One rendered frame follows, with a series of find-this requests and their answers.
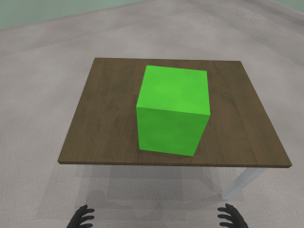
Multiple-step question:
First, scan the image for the carton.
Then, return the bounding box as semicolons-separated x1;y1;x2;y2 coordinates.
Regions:
136;65;211;157

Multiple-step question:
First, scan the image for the robot left hand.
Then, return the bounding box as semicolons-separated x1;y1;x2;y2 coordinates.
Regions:
66;204;95;228

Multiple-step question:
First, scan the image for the table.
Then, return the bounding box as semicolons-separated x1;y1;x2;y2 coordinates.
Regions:
57;57;292;200

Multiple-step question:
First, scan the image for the robot right hand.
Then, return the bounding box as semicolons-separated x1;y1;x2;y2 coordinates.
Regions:
218;203;249;228

